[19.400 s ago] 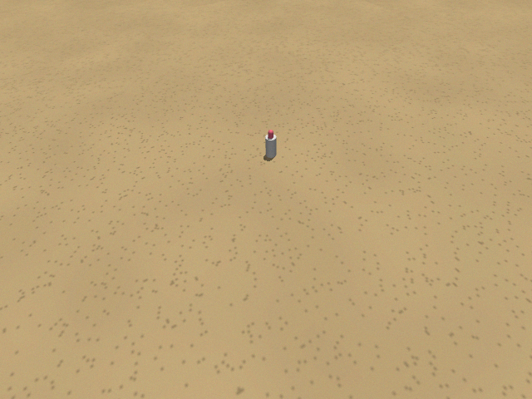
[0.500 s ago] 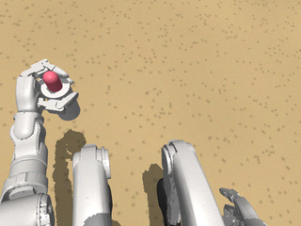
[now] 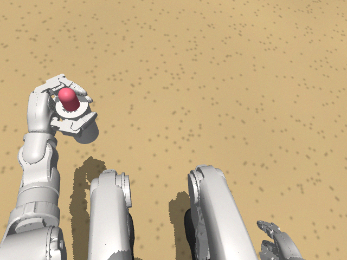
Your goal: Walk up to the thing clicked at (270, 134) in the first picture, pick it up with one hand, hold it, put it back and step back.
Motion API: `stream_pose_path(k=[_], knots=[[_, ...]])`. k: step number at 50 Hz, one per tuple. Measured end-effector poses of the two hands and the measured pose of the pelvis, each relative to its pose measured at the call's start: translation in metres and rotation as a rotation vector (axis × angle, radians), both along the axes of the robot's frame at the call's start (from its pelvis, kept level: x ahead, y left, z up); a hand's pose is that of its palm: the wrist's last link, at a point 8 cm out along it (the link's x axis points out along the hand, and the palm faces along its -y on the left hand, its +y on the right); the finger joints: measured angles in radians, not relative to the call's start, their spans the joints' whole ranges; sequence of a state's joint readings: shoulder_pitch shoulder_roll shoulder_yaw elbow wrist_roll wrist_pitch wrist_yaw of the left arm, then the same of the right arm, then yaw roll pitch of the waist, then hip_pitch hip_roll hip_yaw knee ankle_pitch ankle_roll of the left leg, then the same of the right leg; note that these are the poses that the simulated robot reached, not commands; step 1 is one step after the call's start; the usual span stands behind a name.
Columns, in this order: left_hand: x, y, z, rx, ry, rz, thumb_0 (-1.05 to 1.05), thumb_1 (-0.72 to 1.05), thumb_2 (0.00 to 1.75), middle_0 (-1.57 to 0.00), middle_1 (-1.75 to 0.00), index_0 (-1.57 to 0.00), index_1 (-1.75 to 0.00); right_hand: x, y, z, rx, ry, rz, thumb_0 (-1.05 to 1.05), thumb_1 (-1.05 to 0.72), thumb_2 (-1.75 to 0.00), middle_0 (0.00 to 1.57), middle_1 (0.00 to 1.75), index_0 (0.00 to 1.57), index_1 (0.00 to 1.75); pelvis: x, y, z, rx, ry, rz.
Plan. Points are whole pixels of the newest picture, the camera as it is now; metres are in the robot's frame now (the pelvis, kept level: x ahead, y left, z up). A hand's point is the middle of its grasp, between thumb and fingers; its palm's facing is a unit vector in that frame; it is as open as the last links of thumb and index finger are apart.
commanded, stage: lift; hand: left
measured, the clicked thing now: (77, 115) +0.44 +0.21 -0.05
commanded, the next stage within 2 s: hold in 1.84 s
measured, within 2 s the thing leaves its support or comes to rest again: neither
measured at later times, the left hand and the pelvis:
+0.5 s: hand (46, 94) +0.41 +0.20 +0.12, palm faces +0.01 -1.00 -0.04, open 7.5 cm; pelvis +0.02 +0.00 +0.10, yaw +2 degrees
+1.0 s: hand out of the picture +0.37 +0.22 +0.27, palm faces +0.03 -1.00 -0.03, open 7.5 cm; pelvis +0.04 +0.01 +0.23, yaw +5 degrees
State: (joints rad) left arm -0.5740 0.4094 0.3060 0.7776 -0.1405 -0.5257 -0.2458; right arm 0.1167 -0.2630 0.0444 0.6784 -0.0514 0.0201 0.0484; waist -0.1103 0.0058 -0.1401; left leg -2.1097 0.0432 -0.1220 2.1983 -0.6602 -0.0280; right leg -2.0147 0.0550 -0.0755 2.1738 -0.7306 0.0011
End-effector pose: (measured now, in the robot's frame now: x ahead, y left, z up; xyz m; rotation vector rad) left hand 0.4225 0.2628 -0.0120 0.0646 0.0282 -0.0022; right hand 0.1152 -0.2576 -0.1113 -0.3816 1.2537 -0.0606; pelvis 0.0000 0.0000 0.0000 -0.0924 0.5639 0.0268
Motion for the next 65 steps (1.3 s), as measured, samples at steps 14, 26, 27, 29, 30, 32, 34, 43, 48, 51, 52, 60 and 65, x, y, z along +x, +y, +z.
stream_pose_path(k=[14,26,27,29,30,32,34,43,48,51,52,60,65], knots=[[-0.017,-0.002,0.060,-0.017,0.011,-0.011,0.02,-0.20,1.07,-0.83,-1.03,-0.97,-1.11,0.025,0.004,0.040,0.034,-0.087,-0.029,0.01,-0.91,-0.89,0.21,0.30,0.20,0.30,0.007,0.000,0.045,0.016,0.014,0.010],[-0.040,-0.005,0.141,-0.019,0.014,0.013,0.02,-0.20,1.06,-0.82,-1.03,-0.97,-1.12,0.066,0.015,0.107,0.057,-0.197,-0.025,0.01,-0.91,-0.89,0.21,0.30,0.20,0.30,0.018,0.000,0.110,0.021,-0.013,0.028],[-0.041,-0.005,0.150,-0.017,0.013,0.014,0.02,-0.20,1.06,-0.82,-1.03,-0.97,-1.12,0.069,0.016,0.114,0.059,-0.207,-0.025,0.01,-0.91,-0.89,0.21,0.30,0.20,0.30,0.019,0.000,0.116,0.021,-0.019,0.031],[-0.044,-0.004,0.167,-0.015,0.010,0.016,0.02,-0.20,1.06,-0.82,-1.03,-0.97,-1.12,0.074,0.018,0.128,0.063,-0.228,-0.027,0.01,-0.91,-0.89,0.21,0.30,0.20,0.30,0.022,0.001,0.128,0.021,-0.031,0.034],[-0.046,-0.004,0.174,-0.018,0.008,0.019,0.02,-0.20,1.06,-0.82,-1.03,-0.97,-1.12,0.077,0.020,0.135,0.065,-0.237,-0.027,0.01,-0.91,-0.89,0.21,0.30,0.20,0.30,0.023,0.002,0.134,0.021,-0.038,0.036],[-0.049,-0.003,0.190,-0.024,0.008,0.028,0.02,-0.20,1.06,-0.82,-1.03,-0.97,-1.12,0.082,0.022,0.149,0.070,-0.255,-0.027,0.01,-0.91,-0.89,0.21,0.30,0.20,0.30,0.026,0.003,0.147,0.022,-0.051,0.040],[-0.053,-0.002,0.206,-0.025,0.007,0.033,0.02,-0.20,1.06,-0.82,-1.03,-0.97,-1.12,0.086,0.024,0.164,0.073,-0.272,-0.028,0.01,-0.91,-0.89,0.21,0.30,0.20,0.30,0.029,0.004,0.159,0.023,-0.067,0.045],[-0.065,0.006,0.257,-0.031,0.022,0.057,0.02,-0.20,1.06,-0.82,-1.03,-0.97,-1.12,0.097,0.032,0.223,0.076,-0.336,-0.018,0.01,-0.90,-0.89,0.21,0.30,0.20,0.30,0.040,0.008,0.207,0.029,-0.143,0.067],[-0.069,0.008,0.276,-0.031,0.035,0.047,0.02,-0.20,1.06,-0.82,-1.03,-0.97,-1.12,0.096,0.034,0.246,0.074,-0.346,-0.011,0.01,-0.90,-0.89,0.21,0.30,0.20,0.30,0.043,0.010,0.227,0.033,-0.181,0.076],[-0.072,0.007,0.289,-0.031,0.036,0.037,0.02,-0.20,1.06,-0.82,-1.03,-0.97,-1.12,0.093,0.036,0.257,0.075,-0.343,-0.012,0.01,-0.91,-0.89,0.21,0.30,0.20,0.30,0.045,0.011,0.238,0.036,-0.203,0.080],[-0.073,0.007,0.293,-0.031,0.035,0.037,0.02,-0.20,1.06,-0.82,-1.03,-0.97,-1.12,0.092,0.037,0.260,0.076,-0.341,-0.013,0.01,-0.91,-0.89,0.21,0.30,0.20,0.30,0.045,0.012,0.242,0.038,-0.209,0.081],[-0.073,0.009,0.320,-0.038,0.020,0.050,0.02,-0.20,1.06,-0.82,-1.03,-0.97,-1.12,0.085,0.041,0.280,0.089,-0.331,-0.019,0.01,-0.91,-0.89,0.21,0.30,0.20,0.30,0.050,0.013,0.265,0.051,-0.253,0.085],[-0.072,0.007,0.334,-0.029,0.017,0.034,0.02,-0.20,1.06,-0.82,-1.03,-0.97,-1.12,0.085,0.041,0.291,0.091,-0.325,-0.017,0.01,-0.91,-0.89,0.21,0.30,0.20,0.30,0.054,0.013,0.277,0.057,-0.278,0.085]])
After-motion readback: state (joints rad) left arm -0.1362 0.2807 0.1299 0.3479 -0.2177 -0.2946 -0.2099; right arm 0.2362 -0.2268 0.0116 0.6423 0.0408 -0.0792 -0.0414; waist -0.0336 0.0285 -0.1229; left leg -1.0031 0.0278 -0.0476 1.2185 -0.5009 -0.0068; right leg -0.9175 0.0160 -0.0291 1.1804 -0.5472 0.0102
